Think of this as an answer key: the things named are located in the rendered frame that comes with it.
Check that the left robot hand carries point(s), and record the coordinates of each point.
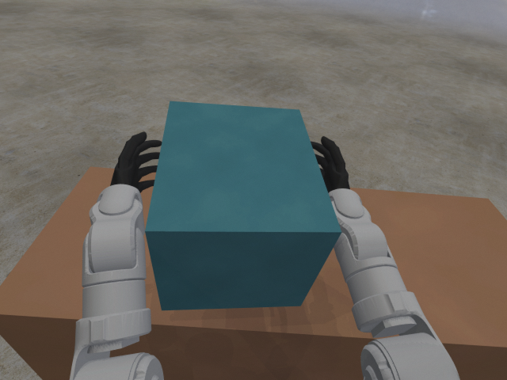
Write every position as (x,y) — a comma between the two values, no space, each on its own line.
(127,169)

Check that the pedestal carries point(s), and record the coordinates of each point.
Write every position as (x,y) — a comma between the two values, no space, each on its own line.
(451,252)

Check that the right robot hand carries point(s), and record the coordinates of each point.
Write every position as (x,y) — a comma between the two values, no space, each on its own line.
(333,169)

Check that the right robot forearm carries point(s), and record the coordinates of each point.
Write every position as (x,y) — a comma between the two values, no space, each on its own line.
(382,304)

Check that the left robot upper arm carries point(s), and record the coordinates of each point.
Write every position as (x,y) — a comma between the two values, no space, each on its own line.
(138,366)

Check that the left robot forearm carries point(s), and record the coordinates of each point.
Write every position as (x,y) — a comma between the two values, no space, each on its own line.
(114,312)

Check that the right robot upper arm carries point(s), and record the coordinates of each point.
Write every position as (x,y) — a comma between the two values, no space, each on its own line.
(409,357)

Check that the carton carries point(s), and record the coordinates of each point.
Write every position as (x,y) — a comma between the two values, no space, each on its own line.
(240,216)

